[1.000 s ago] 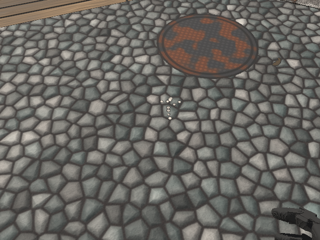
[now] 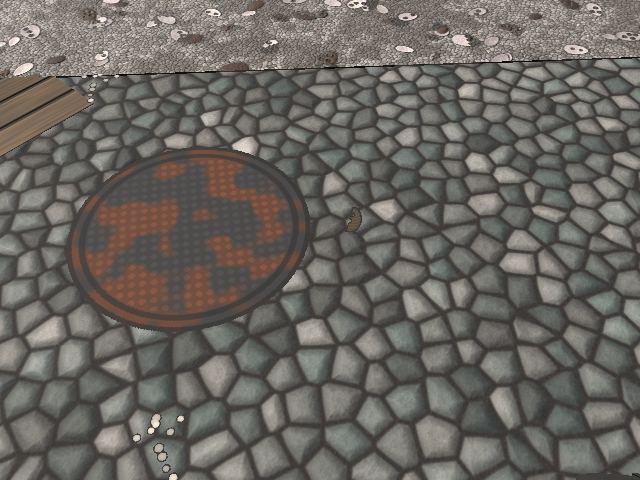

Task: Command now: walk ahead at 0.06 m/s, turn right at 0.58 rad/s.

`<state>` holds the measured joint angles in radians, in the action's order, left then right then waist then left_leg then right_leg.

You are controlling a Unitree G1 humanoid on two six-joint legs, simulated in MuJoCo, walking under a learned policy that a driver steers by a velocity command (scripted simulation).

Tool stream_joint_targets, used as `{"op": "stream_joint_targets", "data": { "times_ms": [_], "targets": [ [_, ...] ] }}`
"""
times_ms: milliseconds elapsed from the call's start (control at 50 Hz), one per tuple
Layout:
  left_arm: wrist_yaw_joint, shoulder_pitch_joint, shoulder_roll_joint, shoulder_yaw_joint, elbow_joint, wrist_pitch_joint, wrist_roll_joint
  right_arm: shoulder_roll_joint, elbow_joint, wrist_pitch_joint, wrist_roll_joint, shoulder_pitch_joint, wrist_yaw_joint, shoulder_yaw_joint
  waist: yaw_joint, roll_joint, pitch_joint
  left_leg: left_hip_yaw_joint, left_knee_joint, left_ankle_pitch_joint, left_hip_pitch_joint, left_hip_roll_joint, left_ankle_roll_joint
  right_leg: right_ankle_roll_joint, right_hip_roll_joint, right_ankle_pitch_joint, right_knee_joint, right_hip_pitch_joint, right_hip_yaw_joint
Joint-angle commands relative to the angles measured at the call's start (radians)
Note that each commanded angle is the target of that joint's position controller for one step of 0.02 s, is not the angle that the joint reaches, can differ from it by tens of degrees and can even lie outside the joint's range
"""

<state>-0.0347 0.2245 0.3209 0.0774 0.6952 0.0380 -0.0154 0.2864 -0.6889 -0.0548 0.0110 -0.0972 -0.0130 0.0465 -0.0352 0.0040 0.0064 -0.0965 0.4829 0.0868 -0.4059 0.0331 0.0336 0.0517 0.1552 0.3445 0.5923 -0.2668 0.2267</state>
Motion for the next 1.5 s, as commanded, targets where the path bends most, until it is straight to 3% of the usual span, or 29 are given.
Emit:
{"op": "stream_joint_targets", "data": {
  "times_ms": [20,40,60,80,100,140,180,300,340,360,380,400,420,440,500,560,600,620,660,700,1240,1280,1300,1340,1380,1420,1460,1480,1500],
  "targets": [
    [0.000,0.085,0.048,0.006,-0.101,-0.018,0.007,0.227,0.047,0.000,0.041,-0.086,-0.014,0.065,-0.016,0.270,-0.192,-0.453,-0.095,-0.623,0.441,-0.454,-0.300,-0.047,0.016,0.388,0.350,-0.273,-0.035],
    [0.005,0.120,0.136,0.025,-0.080,-0.022,0.014,0.180,0.050,0.007,0.017,-0.100,-0.013,0.060,0.002,0.244,-0.210,-0.524,-0.103,-0.543,0.435,-0.499,-0.357,-0.092,-0.062,0.371,0.548,-0.336,-0.059],
    [0.006,0.075,0.183,0.043,-0.065,-0.012,0.000,0.125,0.065,0.010,0.011,-0.077,-0.017,0.045,0.024,0.150,-0.169,-0.383,-0.087,-0.464,0.394,-0.426,-0.316,-0.113,-0.093,0.290,0.633,-0.350,-0.064],
    [0.001,0.052,0.174,0.048,-0.054,0.004,-0.006,0.106,0.071,0.018,0.009,-0.043,-0.017,0.039,0.019,0.093,-0.136,-0.271,-0.089,-0.379,0.345,-0.355,-0.268,-0.130,-0.111,0.226,0.657,-0.351,-0.082],
    [-0.003,0.033,0.162,0.047,-0.062,0.017,-0.004,0.102,0.075,0.025,0.002,-0.016,-0.020,0.036,0.019,0.089,-0.108,-0.217,-0.104,-0.309,0.303,-0.326,-0.247,-0.140,-0.127,0.178,0.658,-0.355,-0.090],
    [0.003,0.012,0.097,0.029,-0.079,0.027,-0.008,0.118,0.066,0.038,0.011,-0.007,-0.023,0.039,0.020,0.123,-0.075,-0.106,-0.144,-0.279,0.225,-0.260,-0.236,-0.148,-0.130,0.115,0.586,-0.297,-0.149],
    [0.004,-0.009,0.060,0.016,-0.095,0.022,-0.004,0.126,0.054,0.046,0.012,-0.021,-0.025,0.043,0.034,0.159,-0.097,-0.071,-0.149,-0.307,0.247,-0.257,-0.256,-0.151,-0.130,0.116,0.474,-0.258,-0.177],
    [0.023,-0.026,0.061,0.005,-0.097,0.015,0.008,0.164,0.024,0.057,-0.014,-0.026,-0.008,0.052,0.054,0.187,-0.132,-0.059,-0.129,-0.229,0.247,-0.295,-0.270,-0.110,-0.149,0.038,0.117,-0.058,-0.222],
    [0.032,0.022,0.051,0.005,-0.070,0.012,0.012,0.157,0.011,0.061,-0.029,-0.014,-0.004,0.045,0.019,0.170,-0.111,-0.037,-0.091,-0.130,0.192,-0.270,-0.230,-0.069,-0.129,-0.121,-0.112,0.064,-0.258],
    [0.033,0.024,0.064,0.007,-0.067,0.011,0.018,0.135,-0.013,0.058,-0.034,-0.059,-0.002,0.037,0.019,0.147,-0.096,-0.019,-0.069,-0.043,0.136,-0.243,-0.173,-0.039,-0.135,-0.191,-0.211,0.143,-0.235],
    [0.027,0.031,0.115,0.013,-0.078,0.011,0.029,0.087,-0.019,0.052,-0.012,-0.093,0.005,0.020,0.042,0.007,-0.116,0.046,0.048,0.116,0.044,-0.178,-0.083,0.009,-0.274,-0.306,-0.253,0.243,-0.058],
    [0.023,-0.035,0.163,0.016,-0.094,0.013,0.040,0.030,0.004,0.041,0.018,-0.099,0.009,0.003,0.093,-0.231,-0.087,0.146,0.102,0.342,-0.026,-0.072,-0.002,0.126,-0.437,-0.364,-0.264,0.153,0.105],
    [0.028,-0.055,0.103,0.002,-0.104,-0.002,0.056,0.087,0.008,0.043,0.016,-0.020,-0.001,0.015,0.025,-0.203,-0.065,0.089,0.182,0.406,0.025,-0.086,0.020,0.187,-0.450,-0.257,-0.302,0.051,0.128],
    [0.029,-0.083,0.072,-0.010,-0.093,-0.018,0.062,0.103,0.004,0.045,0.003,-0.011,-0.002,0.022,0.039,-0.185,-0.039,0.072,0.202,0.377,0.032,-0.090,0.021,0.168,-0.412,-0.218,-0.304,0.039,0.093],
    [0.025,-0.109,0.061,-0.016,-0.069,-0.046,0.039,0.096,-0.033,0.054,0.006,-0.044,-0.009,0.025,0.048,-0.190,-0.032,0.054,0.182,0.313,0.053,-0.096,0.040,0.121,-0.356,-0.397,-0.249,0.078,0.022],
    [0.026,-0.103,0.037,-0.025,-0.044,-0.044,0.025,0.069,-0.063,0.047,0.001,-0.089,0.001,0.012,0.070,-0.129,-0.073,0.070,-0.001,0.096,0.180,-0.093,0.042,0.092,-0.316,-0.504,-0.190,0.101,-0.029],
    [0.030,-0.065,0.032,-0.025,-0.024,-0.046,0.031,0.104,-0.062,0.048,0.007,-0.081,0.001,0.013,0.045,-0.079,-0.074,0.039,-0.055,-0.124,0.258,-0.126,0.026,0.038,-0.262,-0.299,-0.180,0.079,-0.046],
    [0.035,-0.028,0.040,-0.022,-0.023,-0.046,0.035,0.158,-0.083,0.051,-0.004,-0.078,0.000,0.027,0.006,0.009,-0.041,0.056,-0.014,-0.072,0.248,-0.116,0.001,0.021,-0.228,-0.241,-0.205,0.043,-0.067],
    [0.032,-0.077,0.045,-0.022,-0.013,-0.043,0.031,0.100,-0.100,0.051,0.000,-0.079,0.002,0.018,0.045,0.006,-0.011,0.057,-0.047,0.022,0.206,-0.099,-0.009,0.005,-0.210,-0.186,-0.184,0.055,-0.098],
    [0.026,-0.086,0.033,-0.023,-0.007,-0.037,0.030,0.092,-0.115,0.047,0.004,-0.068,-0.002,0.015,0.043,0.021,-0.007,0.053,-0.061,-0.001,0.215,-0.101,-0.001,0.006,-0.209,-0.216,-0.180,0.051,-0.103],
    [0.005,-0.017,0.019,-0.027,0.240,-0.045,0.019,0.063,-0.326,0.051,-0.006,-0.110,-0.033,0.004,0.047,-0.006,0.021,0.076,-0.076,0.041,0.225,-0.075,-0.007,-0.017,-0.178,-0.219,-0.204,0.062,-0.153],
    [0.000,0.007,0.033,-0.021,0.261,-0.039,0.012,0.052,-0.345,0.054,-0.014,-0.131,-0.036,0.003,0.040,-0.030,0.015,0.124,-0.032,0.264,0.200,-0.031,-0.017,0.004,-0.167,0.084,-0.228,0.057,-0.149],
    [-0.002,0.016,0.058,-0.013,0.264,-0.037,0.006,0.051,-0.339,0.052,-0.018,-0.121,-0.037,0.004,0.031,-0.058,0.047,0.145,0.016,0.386,0.146,-0.011,-0.027,0.031,-0.188,0.275,-0.256,0.028,-0.109],
    [0.000,0.069,0.099,-0.001,0.273,-0.048,-0.002,0.031,-0.311,0.032,-0.021,-0.079,-0.032,-0.001,0.003,-0.150,0.110,0.167,0.163,0.419,0.012,0.000,-0.041,0.112,-0.323,0.510,-0.373,0.019,0.088],
    [0.002,0.079,0.118,0.009,0.277,-0.070,-0.005,0.020,-0.297,0.003,-0.032,-0.071,-0.015,-0.002,0.006,-0.196,0.148,0.111,0.302,0.373,-0.035,-0.054,-0.074,0.190,-0.446,0.507,-0.449,-0.010,0.265],
    [0.007,0.018,0.096,0.006,0.256,-0.085,-0.012,0.024,-0.300,-0.021,-0.043,-0.097,0.003,0.000,0.044,-0.168,0.147,0.093,0.237,0.414,-0.021,-0.085,-0.112,0.175,-0.445,0.385,-0.427,0.004,0.222],
    [0.012,-0.077,0.085,0.003,0.229,-0.081,-0.026,0.020,-0.364,-0.034,-0.037,-0.233,0.010,0.010,0.123,-0.120,0.102,0.157,-0.015,0.216,0.283,-0.037,-0.122,0.104,-0.332,0.238,-0.335,-0.123,0.036],
    [0.014,-0.089,0.054,-0.006,0.220,-0.082,-0.019,0.035,-0.402,-0.032,-0.026,-0.314,0.011,0.019,0.144,-0.057,0.071,0.114,-0.048,0.170,0.410,-0.041,-0.110,0.068,-0.263,0.142,-0.202,-0.188,-0.055],
    [0.021,-0.097,-0.020,-0.028,0.207,-0.090,-0.002,0.091,-0.421,-0.031,-0.021,-0.432,0.007,0.033,0.172,0.157,0.009,-0.162,-0.178,0.290,0.537,-0.226,-0.152,0.002,-0.161,0.084,0.130,-0.301,-0.202]
  ]
}}
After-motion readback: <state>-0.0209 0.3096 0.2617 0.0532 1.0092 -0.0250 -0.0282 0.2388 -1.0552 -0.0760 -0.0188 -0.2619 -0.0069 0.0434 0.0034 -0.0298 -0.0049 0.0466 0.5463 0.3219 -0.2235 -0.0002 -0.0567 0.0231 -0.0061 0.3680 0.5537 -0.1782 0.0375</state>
